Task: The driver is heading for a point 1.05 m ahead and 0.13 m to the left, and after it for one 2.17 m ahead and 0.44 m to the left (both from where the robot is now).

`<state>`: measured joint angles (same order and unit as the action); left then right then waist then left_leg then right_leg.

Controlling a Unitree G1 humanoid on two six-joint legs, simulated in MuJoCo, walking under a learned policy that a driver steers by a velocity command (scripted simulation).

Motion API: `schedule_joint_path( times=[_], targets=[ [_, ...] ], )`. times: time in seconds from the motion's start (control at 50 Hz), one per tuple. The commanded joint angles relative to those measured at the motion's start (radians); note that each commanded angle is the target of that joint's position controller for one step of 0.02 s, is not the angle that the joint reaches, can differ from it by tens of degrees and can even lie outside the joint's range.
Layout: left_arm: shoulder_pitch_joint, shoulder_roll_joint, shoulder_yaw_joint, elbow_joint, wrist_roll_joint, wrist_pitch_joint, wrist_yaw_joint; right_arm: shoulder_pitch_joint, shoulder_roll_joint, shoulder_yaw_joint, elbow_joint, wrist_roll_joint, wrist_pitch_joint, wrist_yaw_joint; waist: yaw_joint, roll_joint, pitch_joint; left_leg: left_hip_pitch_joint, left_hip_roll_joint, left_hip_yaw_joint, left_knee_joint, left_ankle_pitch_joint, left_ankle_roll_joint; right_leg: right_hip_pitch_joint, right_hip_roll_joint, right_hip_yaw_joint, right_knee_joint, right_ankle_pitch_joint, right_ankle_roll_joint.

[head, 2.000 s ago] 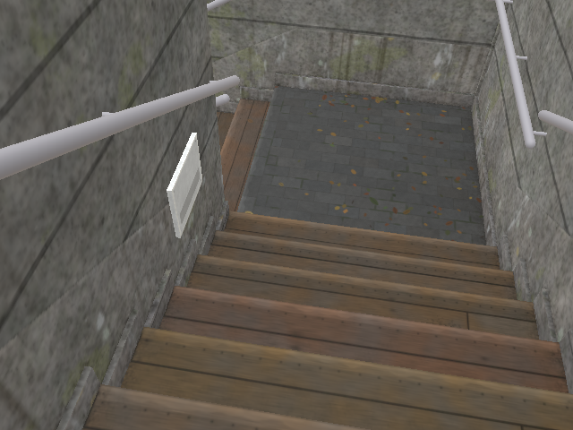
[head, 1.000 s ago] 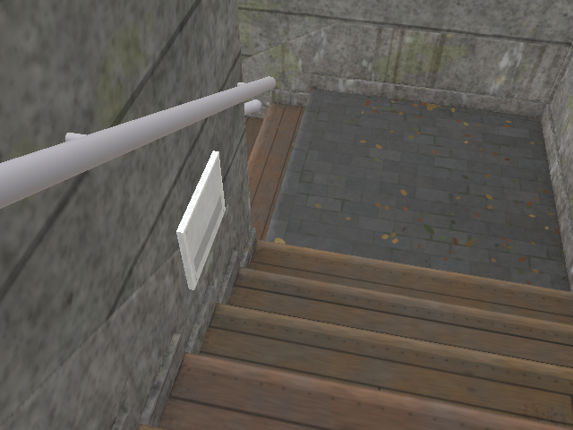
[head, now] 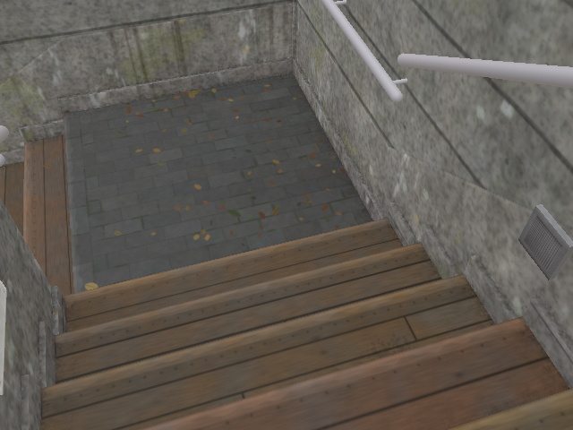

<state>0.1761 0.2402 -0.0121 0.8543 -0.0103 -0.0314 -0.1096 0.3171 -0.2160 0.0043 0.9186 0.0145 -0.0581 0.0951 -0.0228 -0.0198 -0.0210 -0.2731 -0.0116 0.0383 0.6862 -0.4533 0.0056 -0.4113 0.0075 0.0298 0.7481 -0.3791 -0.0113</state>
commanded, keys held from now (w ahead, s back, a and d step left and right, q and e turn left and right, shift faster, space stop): no key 0.16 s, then w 0.84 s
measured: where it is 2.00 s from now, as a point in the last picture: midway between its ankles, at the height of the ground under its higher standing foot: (269, 410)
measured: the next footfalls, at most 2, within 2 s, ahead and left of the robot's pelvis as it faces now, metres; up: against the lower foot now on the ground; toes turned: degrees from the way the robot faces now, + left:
left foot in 0.84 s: +0.28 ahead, +0.15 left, -0.17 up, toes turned +4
right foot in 1.44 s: +0.62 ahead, -0.04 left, -0.33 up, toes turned -3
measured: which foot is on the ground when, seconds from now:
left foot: down 0.00-0.40, up 0.42-0.82, down 0.84-1.00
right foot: down 0.00-0.86, up 0.88-1.00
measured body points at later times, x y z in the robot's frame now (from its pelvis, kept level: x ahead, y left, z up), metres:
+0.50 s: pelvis +0.04 -0.01 +0.00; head +0.04 -0.01 +0.45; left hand +0.03 +0.27 -0.14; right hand +0.08 -0.29 -0.14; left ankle -0.01 +0.11 -0.67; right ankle +0.00 -0.10 -0.71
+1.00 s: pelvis +0.24 +0.08 -0.16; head +0.24 +0.10 +0.29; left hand +0.23 +0.33 -0.32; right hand +0.22 -0.17 -0.30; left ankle +0.24 +0.15 -0.88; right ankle +0.19 -0.06 -0.65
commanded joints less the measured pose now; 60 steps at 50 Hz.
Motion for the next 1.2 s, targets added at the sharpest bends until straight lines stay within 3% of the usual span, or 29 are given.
schedule_joint_path(
  times=[0.02, 0.18, 0.22, 0.26, 0.36, 0.42, 0.44, 0.48, 0.5, 0.54, 0.56, 0.58, 0.64, 0.76, 0.78, 0.8, 0.82, 0.84, 0.88, 0.9, 0.92, 0.94, 0.96, 0.98, 1.0, 1.08, 1.14, 1.18, 1.2],
  targets=[
    [0.065, 0.136, 0.032, -0.006, -0.003, -0.003, 0.01, -0.06, -0.18, -0.053, -0.064, -0.007, -0.03, -0.001, 0.027, 0.018, -0.008, 0.072, 0.034, -0.085, -0.192, 0.454, -0.004, 0.075, -0.019, 0.005, -0.164, 0.305, -0.017],
    [0.075, 0.134, 0.047, 0.043, 0.003, 0.001, 0.026, -0.026, -0.144, -0.066, -0.035, -0.015, -0.007, 0.004, 0.015, 0.021, 0.04, 0.163, 0.036, -0.068, -0.327, 0.272, 0.031, 0.086, -0.022, -0.007, -0.285, 0.162, 0.002],
    [0.06, 0.195, 0.075, 0.035, 0.029, -0.002, 0.05, 0.052, -0.247, -0.116, -0.022, -0.051, -0.006, -0.025, -0.031, 0.087, 0.107, 0.184, 0.098, -0.153, -0.429, -0.158, 0.142, -0.001, 0.025, -0.047, -0.21, -0.16, -0.036],
    [-0.023, 0.08, 0.045, -0.002, 0.042, 0.048, 0.118, 0.013, -0.17, -0.085, -0.004, -0.016, 0.063, -0.095, -0.011, 0.109, 0.077, 0.197, 0.199, -0.202, -0.326, 0.163, 0.164, 0.001, 0.01, -0.085, -0.111, -0.011, -0.061],
    [0.107, 0.124, 0.067, 0.074, 0.043, 0.037, 0.114, -0.008, -0.212, -0.101, 0.004, -0.028, 0.068, -0.101, 0.036, 0.086, 0.15, -0.02, 0.163, -0.189, -0.218, -0.059, 0.165, 0.118, 0.006, -0.093, -0.12, -0.058, -0.087],
    [0.398, 0.261, 0.103, 0.193, 0.03, 0.021, 0.108, -0.08, -0.157, -0.093, -0.033, -0.053, 0.052, -0.105, 0.154, -0.254, 0.113, -0.493, -0.037, -0.005, 0.33, -0.291, 0.072, 0.467, -0.274, 0.492, -0.358, -0.068, -0.279],
    [0.446, 0.259, 0.101, 0.202, 0.021, 0.006, 0.109, -0.138, -0.174, -0.1, -0.044, -0.063, 0.049, -0.112, 0.173, -0.143, 0.132, -0.625, -0.004, -0.094, 0.418, -0.289, 0.081, 0.499, -0.343, 0.608, -0.39, -0.023, -0.329],
    [0.361, 0.218, 0.096, 0.184, 0.025, -0.003, 0.117, -0.153, -0.15, -0.096, -0.031, -0.052, 0.042, -0.114, 0.13, -0.052, 0.136, -0.609, 0.068, -0.119, 0.443, -0.12, 0.065, 0.435, -0.342, 0.518, -0.371, 0.087, -0.313],
    [0.396, -0.022, 0.023, 0.168, 0.103, -0.058, 0.095, -0.155, -0.01, -0.039, -0.073, -0.135, -0.03, -0.111, 0.14, -0.032, 0.083, -0.526, 0.07, -0.184, 0.521, -0.036, 0.079, 0.304, -0.308, 0.487, -0.41, -0.198, -0.34],
    [0.296, -0.04, 0.004, 0.155, 0.122, -0.074, 0.108, -0.036, -0.009, -0.021, -0.027, -0.142, -0.041, -0.096, 0.062, -0.005, 0.15, -0.475, 0.085, -0.155, 0.523, 0.19, 0.104, 0.081, -0.248, 0.341, -0.36, -0.172, -0.316],
    [0.233, 0.256, 0.096, 0.137, 0.04, -0.042, 0.102, -0.073, -0.188, -0.087, -0.012, -0.059, 0.008, -0.096, 0.023, -0.077, 0.097, -0.44, 0.061, -0.087, 0.46, 0.181, 0.066, 0.163, -0.256, 0.322, -0.348, 0.143, -0.274],
    [0.238, 0.214, 0.087, 0.138, 0.029, -0.048, 0.107, -0.157, -0.219, -0.103, -0.034, -0.045, 0.017, -0.1, 0.059, 0.024, 0.11, -0.506, 0.079, -0.218, 0.365, 0.393, 0.043, 0.203, -0.235, 0.285, -0.24, 0.158, -0.249],
    [0.27, 0.105, 0.056, 0.167, 0.023, -0.048, 0.13, -0.225, -0.099, -0.07, -0.054, -0.048, 0.025, -0.067, 0.068, -0.046, 0.096, -0.329, 0.046, -0.098, 0.096, 0.804, 0.017, 0.027, -0.148, 0.151, -0.165, -0.071, -0.177],
    [0.289, 0.114, 0.061, 0.163, 0.057, -0.009, 0.155, -0.301, -0.073, -0.049, -0.067, -0.005, 0.048, -0.074, 0.124, -0.069, 0.199, -0.066, 0.044, -0.024, -0.145, 0.761, -0.002, -0.083, -0.148, 0.105, 0.018, -0.08, -0.15],
    [0.486, 0.026, -0.011, 0.234, 0.163, -0.033, 0.097, -0.002, -0.07, -0.022, 0.034, -0.139, 0.009, -0.051, 0.052, 0.039, 0.247, 0.006, 0.217, -0.207, -0.252, 0.862, 0.016, -0.047, -0.259, 0.232, 0.13, -0.239, -0.127],
    [0.42, 0.093, 0.015, 0.216, 0.136, -0.04, 0.066, 0.057, -0.098, -0.048, 0.044, -0.148, 0.002, -0.045, 0.012, -0.027, 0.25, 0.03, 0.168, -0.108, -0.25, 0.663, 0.014, -0.01, -0.265, 0.246, 0.153, -0.226, -0.164],
    [0.286, 0.17, 0.072, 0.188, 0.059, -0.011, 0.136, -0.068, -0.156, -0.071, 0.041, -0.01, 0.015, -0.073, 0.024, -0.034, 0.18, 0.032, 0.035, 0.063, -0.367, 0.65, 0.003, 0.073, -0.122, 0.063, 0.33, 0.14, -0.172],
    [0.347, 0.17, 0.073, 0.2, 0.043, 0.005, 0.154, 0.068, -0.147, -0.071, 0.091, -0.023, 0.019, -0.084, 0.01, 0.056, 0.118, 0.238, 0.006, 0.096, -0.393, 0.668, 0.015, 0.03, -0.069, -0.003, 0.581, 0.289, -0.174],
    [0.488, 0.019, 0.069, 0.217, 0.025, 0.004, 0.165, 0.299, -0.201, -0.077, 0.153, -0.025, 0.017, -0.059, 0.013, 0.311, -0.106, 0.718, 0.255, -0.154, 0.094, 1.196, 0.119, -0.481, 0.06, 0.005, 1.356, -0.572, -0.137],
    [0.431, 0.052, 0.065, 0.172, 0.013, -0.005, 0.179, 0.368, -0.24, -0.093, 0.151, 0.008, 0.026, -0.051, -0.038, 0.27, -0.204, 0.754, 0.403, -0.346, -0.022, 0.878, 0.19, -0.677, 0.038, 0.006, 1.474, -0.451, -0.139],
    [0.265, 0.057, 0.065, 0.115, 0.019, -0.008, 0.18, 0.362, -0.243, -0.098, 0.158, 0.015, 0.028, -0.07, -0.076, 0.291, -0.129, 0.621, 0.501, -0.567, -0.285, 0.245, 0.298, -0.835, 0.019, -0.035, 1.412, -0.316, -0.12],
    [0.126, 0.1, 0.074, 0.092, 0.048, 0.003, 0.174, 0.225, -0.141, -0.068, 0.115, 0.0, 0.021, -0.074, -0.048, 0.093, 0.048, 0.364, 0.425, -0.489, -0.364, -0.009, 0.262, -0.775, -0.087, 0.015, 1.174, -0.123, -0.108],
    [0.211, 0.01, 0.024, 0.071, 0.072, -0.058, 0.102, 0.197, -0.148, -0.046, 0.103, -0.18, -0.025, 0.014, -0.036, 0.064, 0.198, 0.095, 0.398, -0.611, -0.332, -0.069, 0.345, -0.798, -0.079, 0.158, 1.35, 0.129, -0.115],
    [0.252, -0.012, 0.021, 0.096, 0.064, -0.075, 0.083, 0.167, -0.054, -0.028, 0.125, -0.197, -0.048, 0.026, 0.03, 0.019, 0.2, 0.028, 0.377, -0.559, -0.337, 0.048, 0.334, -0.836, -0.125, 0.238, 1.183, 0.35, -0.141],
    [0.164, 0.11, 0.079, 0.1, 0.05, -0.014, 0.121, 0.06, -0.066, -0.031, 0.105, -0.024, -0.031, -0.048, 0.095, 0.064, 0.106, -0.019, 0.313, -0.359, -0.316, 0.145, 0.217, -0.575, -0.133, 0.101, 0.775, 0.246, -0.081],
    [0.107, 0.011, 0.06, 0.118, 0.065, 0.054, 0.117, 0.129, -0.146, -0.043, 0.113, -0.011, -0.035, -0.102, 0.086, 0.189, 0.092, -0.157, 0.226, -0.201, -0.312, 0.635, 0.232, -0.199, -0.093, -0.027, 0.381, 0.418, -0.007],
    [-0.052, 0.042, 0.075, 0.093, 0.051, 0.021, 0.108, 0.232, -0.049, -0.028, 0.126, -0.002, -0.029, -0.122, 0.028, 0.051, 0.127, 0.086, 0.185, -0.23, -0.171, 0.31, 0.227, -0.437, -0.122, 0.034, 0.137, 0.732, -0.046],
    [-0.171, 0.034, 0.075, 0.084, 0.053, 0.008, 0.095, 0.299, -0.058, -0.027, 0.132, -0.023, -0.028, -0.132, -0.034, 0.037, 0.129, 0.148, 0.201, -0.309, -0.126, 0.159, 0.241, -0.491, -0.094, 0.019, 0.088, 0.746, -0.043],
    [-0.105, -0.116, -0.02, 0.056, 0.18, -0.021, 0.031, 0.504, 0.093, 0.031, 0.243, -0.177, -0.061, -0.117, -0.077, 0.071, 0.241, 0.284, 0.271, -0.315, -0.076, 0.187, 0.279, -0.777, -0.166, 0.159, -0.084, 0.96, -0.049]
  ],
)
